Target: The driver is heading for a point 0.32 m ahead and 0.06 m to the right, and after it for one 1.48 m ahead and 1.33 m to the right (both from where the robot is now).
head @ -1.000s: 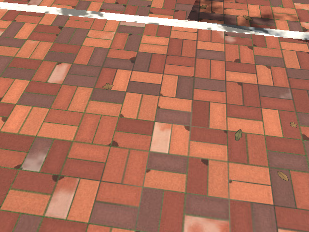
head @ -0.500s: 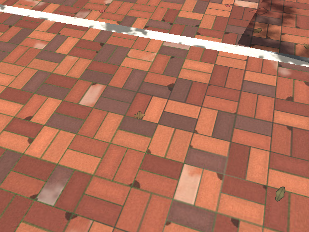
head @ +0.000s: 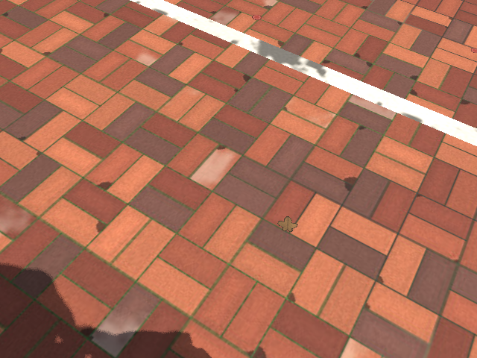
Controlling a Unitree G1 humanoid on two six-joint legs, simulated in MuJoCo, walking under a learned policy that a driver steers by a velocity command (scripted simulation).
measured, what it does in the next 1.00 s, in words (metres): walks ahead, turning right: right foot, then left foot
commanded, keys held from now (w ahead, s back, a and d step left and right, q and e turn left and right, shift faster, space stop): w+e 1.00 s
